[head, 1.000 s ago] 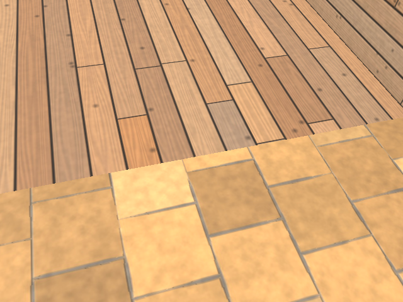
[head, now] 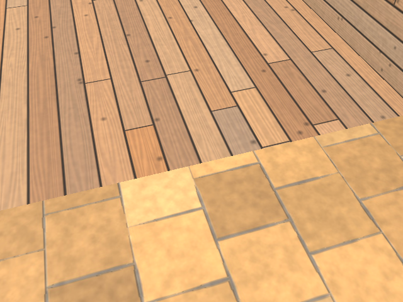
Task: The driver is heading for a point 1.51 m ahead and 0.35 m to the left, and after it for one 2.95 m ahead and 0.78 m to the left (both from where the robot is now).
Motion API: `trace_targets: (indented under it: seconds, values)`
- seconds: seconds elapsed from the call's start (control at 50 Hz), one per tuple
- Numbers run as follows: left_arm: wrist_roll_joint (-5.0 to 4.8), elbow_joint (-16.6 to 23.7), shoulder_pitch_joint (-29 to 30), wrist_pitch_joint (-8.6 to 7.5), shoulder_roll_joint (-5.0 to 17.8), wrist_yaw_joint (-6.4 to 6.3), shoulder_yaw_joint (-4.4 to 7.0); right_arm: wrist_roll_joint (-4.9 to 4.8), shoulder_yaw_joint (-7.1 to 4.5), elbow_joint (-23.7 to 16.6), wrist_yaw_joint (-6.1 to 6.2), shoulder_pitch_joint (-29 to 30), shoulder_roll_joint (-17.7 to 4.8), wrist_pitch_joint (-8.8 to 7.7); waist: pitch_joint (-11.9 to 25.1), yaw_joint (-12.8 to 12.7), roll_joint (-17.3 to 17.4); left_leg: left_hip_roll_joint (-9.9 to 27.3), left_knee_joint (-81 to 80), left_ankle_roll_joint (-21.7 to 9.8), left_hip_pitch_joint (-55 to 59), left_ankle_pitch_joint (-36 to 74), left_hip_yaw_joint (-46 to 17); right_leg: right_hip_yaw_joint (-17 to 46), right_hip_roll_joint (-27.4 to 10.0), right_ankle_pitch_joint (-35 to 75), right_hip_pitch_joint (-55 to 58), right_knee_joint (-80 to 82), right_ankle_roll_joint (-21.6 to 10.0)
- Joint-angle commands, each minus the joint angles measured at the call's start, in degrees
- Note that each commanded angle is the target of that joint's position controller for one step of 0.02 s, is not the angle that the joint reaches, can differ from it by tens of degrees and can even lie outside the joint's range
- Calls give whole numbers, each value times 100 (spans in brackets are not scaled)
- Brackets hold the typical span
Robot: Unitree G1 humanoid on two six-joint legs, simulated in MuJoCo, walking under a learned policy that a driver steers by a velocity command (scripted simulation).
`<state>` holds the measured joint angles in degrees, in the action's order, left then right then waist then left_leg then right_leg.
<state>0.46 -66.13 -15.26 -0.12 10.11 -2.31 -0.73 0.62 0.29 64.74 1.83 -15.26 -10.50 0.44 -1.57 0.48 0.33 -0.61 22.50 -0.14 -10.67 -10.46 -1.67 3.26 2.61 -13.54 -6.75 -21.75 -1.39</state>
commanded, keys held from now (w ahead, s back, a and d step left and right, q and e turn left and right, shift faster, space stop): no key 0.08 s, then w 0.74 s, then w+q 0.18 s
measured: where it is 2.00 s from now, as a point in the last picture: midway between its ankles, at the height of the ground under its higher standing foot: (174, 205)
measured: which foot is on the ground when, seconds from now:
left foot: down 0.00-0.78, up 0.80-1.00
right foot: down 0.00-0.36, up 0.38-0.78, down 0.80-1.00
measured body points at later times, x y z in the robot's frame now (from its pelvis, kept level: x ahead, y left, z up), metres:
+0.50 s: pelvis +0.10 +0.04 +0.00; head +0.11 +0.06 +0.45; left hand +0.12 +0.28 -0.16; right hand +0.05 -0.20 -0.15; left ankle +0.04 +0.11 -0.74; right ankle +0.05 -0.08 -0.67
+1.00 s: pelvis +0.38 +0.01 +0.00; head +0.40 +0.01 +0.45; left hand +0.38 +0.26 -0.15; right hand +0.43 -0.23 -0.15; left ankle +0.35 +0.15 -0.66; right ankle +0.39 -0.03 -0.74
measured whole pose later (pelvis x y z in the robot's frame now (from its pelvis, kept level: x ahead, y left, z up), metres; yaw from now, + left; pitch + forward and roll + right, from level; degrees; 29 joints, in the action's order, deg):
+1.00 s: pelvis +0.38 +0.01 +0.00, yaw +3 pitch -1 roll -1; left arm 1.0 -59.9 -17.2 -5.7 11.6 -0.2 2.9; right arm 1.7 -2.5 57.1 -0.7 -15.5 -11.2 -3.0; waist -2.9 0.5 1.6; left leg 3.2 66.8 -5.2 -28.7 -14.7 -1.3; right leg -9.3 4.9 -11.0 -9.0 -20.1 -6.9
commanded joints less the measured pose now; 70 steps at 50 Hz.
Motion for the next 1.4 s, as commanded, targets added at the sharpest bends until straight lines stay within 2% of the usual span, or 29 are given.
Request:
trace_targets:
  seconds: [0.02,0.08,0.16,0.26,0.3,0.34,0.36,0.38,0.4,0.42,0.46,0.56,0.68,0.72,0.76,0.78,0.8,0.82,0.84,0.86,0.88,0.94,1.04,1.2,1.3,1.34,1.36,1.38,1.4]
  values:
    - [1,52,-337,-28,492,-20,68,-1,-71,-46,23,-304,-488,-29,-226,-2,-34,489,-318,-170,100,325,-457,499,-605,501,-447,445,-170]
    - [2,40,-391,-31,457,-26,65,-1,-68,-18,30,-333,-455,-32,-229,-4,-28,490,-303,-175,101,362,-453,488,-604,549,-440,420,-167]
    - [32,103,-536,43,685,-9,185,54,-138,-117,-4,-308,-527,24,-404,-64,-255,69,146,-362,-394,-2117,-231,685,-461,-2341,-776,477,-472]
    - [61,103,-1071,-15,893,12,377,179,-106,-592,-137,220,-241,-190,-900,-316,-883,30,1737,-355,-1677,-1274,369,2407,-1711,-3118,-414,1349,-1243]
    - [68,209,-823,-85,927,47,421,121,-148,-666,-199,63,-298,-321,-823,-97,-762,79,1361,-421,-1235,-1383,406,2080,-1604,-2645,-614,1188,-1186]
    - [12,389,-323,-142,800,68,422,23,-186,-352,-198,-963,-210,-417,-796,440,-572,-134,265,-504,618,-993,470,1357,-1073,-2189,-1757,508,-887]
    - [25,554,-59,-217,551,92,361,54,-275,-168,-138,-1628,-473,-464,-715,700,153,439,-380,-582,1561,-1362,-486,709,-597,-1672,-2509,-601,-654]
    - [7,814,124,-296,152,153,260,48,-459,7,-121,-2427,-1129,-471,-414,898,1637,1703,-1422,-988,2192,-2805,-2802,-388,163,-1450,-3406,-2479,-381]
    - [211,890,179,-329,595,199,351,36,-466,79,-121,-2428,-1087,-410,-660,661,1165,2191,-1483,-1190,1871,-2665,-3440,-332,-63,-1673,-3761,-3529,-419]
    - [238,849,181,-361,539,258,353,64,-392,-123,-138,-1879,-807,-424,-885,369,440,2042,-1417,-1178,1491,-2301,-3011,-168,-349,-1182,-3792,-4006,-463]
    - [153,797,127,-432,362,354,327,73,-330,-366,-148,-1268,-630,-515,-784,84,178,1623,-1531,-1071,1181,-1186,-2045,-172,-610,-373,-3529,-4048,-390]
    - [156,1027,588,-291,358,413,360,28,-187,-141,-103,-1777,-384,-636,-455,48,431,1148,-1248,-951,1519,2234,-664,-696,-504,150,-3624,-3727,-157]
    - [51,1640,1895,-250,221,406,216,46,-134,-117,-52,-1814,-513,-657,-706,186,646,1010,-1343,-907,969,3391,-156,-1211,-159,740,-2590,-1598,-263]
    - [41,1627,1579,-258,415,341,278,37,-155,-119,-42,-1681,-641,-690,-484,-52,667,1134,-891,-843,1127,4724,-50,-1233,25,729,-1884,-1335,-493]
    - [25,1282,402,-323,690,259,423,38,-198,-151,-24,-1500,-779,-682,159,-576,634,1151,465,-742,1356,5672,53,-1124,238,615,-738,-1101,-720]
    - [51,1003,-452,-366,803,213,507,7,-214,-185,-35,-1367,-827,-655,556,-965,545,1024,1550,-678,1012,5139,162,-1014,147,808,290,-676,-830]
    - [192,844,-1247,-392,1210,159,634,-8,-165,-309,-77,-1429,-630,-644,1077,-1166,83,756,3140,-647,16,3212,306,174,-921,-249,1484,-504,-1054]
    - [301,893,-1304,-371,1596,196,712,-130,-74,-390,-148,-2121,87,-601,1610,-631,-1124,-328,5445,-466,-1857,-1813,426,3248,-2638,-661,2577,109,-1913]
    - [50,923,-852,-331,1377,264,698,-30,-231,-416,-137,-1684,-517,-553,1315,-636,-366,-157,5868,-605,-2371,-1561,-235,3735,-2484,-1567,2025,766,-1908]
    - [-4,1058,-174,-358,1027,270,596,-2,-268,-633,-154,-1129,-573,-556,395,-377,-258,160,5627,-646,-2559,-959,-222,2770,-2358,-1689,1106,991,-1675]
    - [21,1094,127,-435,687,290,513,20,-272,-679,-170,-871,-506,-566,-40,-252,12,346,5327,-657,-2357,-636,-197,2117,-2116,-994,358,1210,-1482]
    - [56,870,-99,-613,302,210,369,132,-286,-604,-253,-1077,-191,-361,-193,151,-119,554,4725,-538,-1653,-474,-216,724,-1653,464,-493,1380,-1036]
    - [49,772,-645,-718,556,166,388,112,-333,-1032,-356,-70,-230,-173,-434,98,-249,657,4071,-426,-2612,339,21,-330,-1444,1431,-229,1574,-724]
    - [32,631,-1386,-671,626,31,323,68,-207,-1693,-435,1568,-109,-241,-525,-303,-352,274,1594,-484,-2530,1159,966,-1345,-1413,3590,807,1190,-417]
    - [90,687,-1216,-524,976,-110,419,122,-387,-1493,-375,560,-473,-245,164,290,-734,-419,1297,-1076,-1227,-93,1267,-1700,-1714,6593,1488,-818,-374]
    - [81,887,-917,-472,1097,-18,476,206,-606,-1128,-327,-717,-877,-295,769,955,-504,-355,432,-1484,532,-176,718,-1760,-1630,4982,524,-3191,-359]
    - [130,1127,-933,-500,649,53,402,206,-743,-1115,-268,-886,-1377,-294,1122,785,422,1118,486,-1837,1702,-18,-1124,-1688,-1082,513,-988,-4965,-257]
    - [-27,1570,-841,-529,559,162,410,143,-813,-1236,-294,-808,-1672,-215,1499,539,1128,2099,-415,-2868,2864,-322,-4217,-713,96,-1872,-3169,-6538,-50]
    - [47,1681,-179,-611,841,195,439,33,-764,-1217,-257,-591,-1451,-179,720,545,127,1937,-762,-2545,2362,-531,-3448,-87,-440,-1148,-3877,-6306,-129]
Keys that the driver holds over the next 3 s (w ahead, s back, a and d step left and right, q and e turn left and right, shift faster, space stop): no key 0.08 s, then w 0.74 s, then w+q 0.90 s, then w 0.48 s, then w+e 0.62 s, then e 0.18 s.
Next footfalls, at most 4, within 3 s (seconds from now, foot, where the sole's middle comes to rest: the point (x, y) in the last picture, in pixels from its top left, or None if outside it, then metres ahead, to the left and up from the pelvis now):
0.80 right None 0.43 -0.04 -0.78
1.34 left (175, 253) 0.70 0.13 -0.78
1.88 right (178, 172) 1.07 0.12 -0.78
2.40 left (110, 153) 1.19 0.43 -0.78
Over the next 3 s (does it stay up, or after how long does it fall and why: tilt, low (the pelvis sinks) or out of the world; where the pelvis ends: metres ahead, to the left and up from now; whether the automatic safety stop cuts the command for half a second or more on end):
stays up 1.37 0.36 -0.03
